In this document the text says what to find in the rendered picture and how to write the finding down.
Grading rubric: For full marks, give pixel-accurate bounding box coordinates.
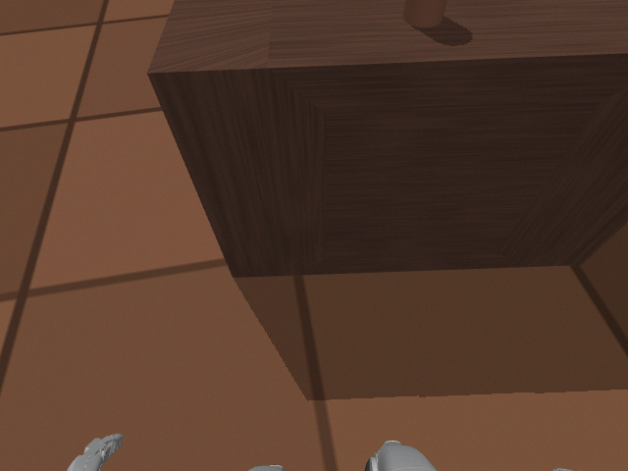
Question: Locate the left robot hand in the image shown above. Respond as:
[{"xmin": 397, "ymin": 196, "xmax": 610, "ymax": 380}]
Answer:
[{"xmin": 67, "ymin": 434, "xmax": 124, "ymax": 471}]

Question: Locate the can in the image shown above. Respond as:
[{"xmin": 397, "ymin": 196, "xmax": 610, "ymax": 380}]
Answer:
[{"xmin": 403, "ymin": 0, "xmax": 447, "ymax": 27}]

